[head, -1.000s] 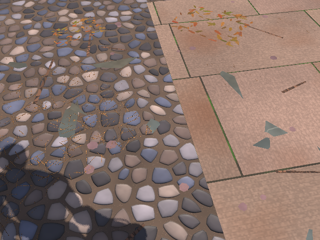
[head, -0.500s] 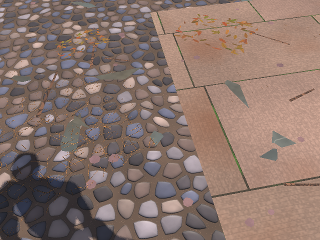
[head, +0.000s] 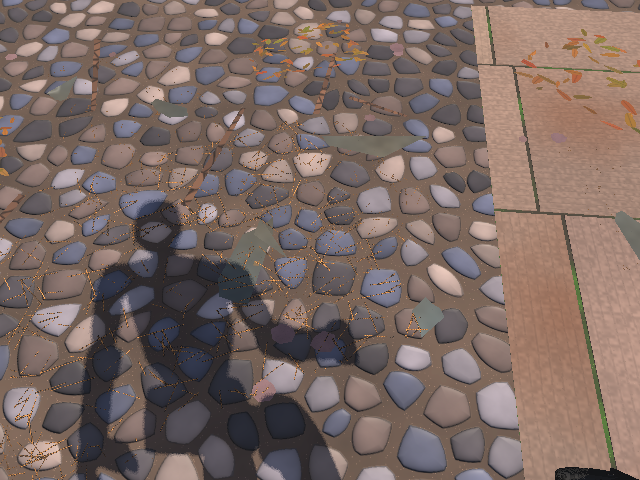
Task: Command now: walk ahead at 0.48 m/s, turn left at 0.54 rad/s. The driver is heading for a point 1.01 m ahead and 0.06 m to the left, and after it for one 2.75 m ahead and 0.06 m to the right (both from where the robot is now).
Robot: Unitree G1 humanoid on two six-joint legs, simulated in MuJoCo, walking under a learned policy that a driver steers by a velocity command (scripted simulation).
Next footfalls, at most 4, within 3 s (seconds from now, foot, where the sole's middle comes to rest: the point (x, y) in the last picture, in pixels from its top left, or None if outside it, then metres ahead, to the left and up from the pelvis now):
0.44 right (392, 474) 0.46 -0.09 -0.75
0.96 left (245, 371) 0.67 0.22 -0.75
1.52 right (330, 252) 1.00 0.03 -0.75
1.98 left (270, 166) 1.30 0.21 -0.75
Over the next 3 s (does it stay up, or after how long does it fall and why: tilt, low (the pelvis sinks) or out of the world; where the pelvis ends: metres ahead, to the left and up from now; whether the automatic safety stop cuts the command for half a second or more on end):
stays up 1.65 -0.01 0.02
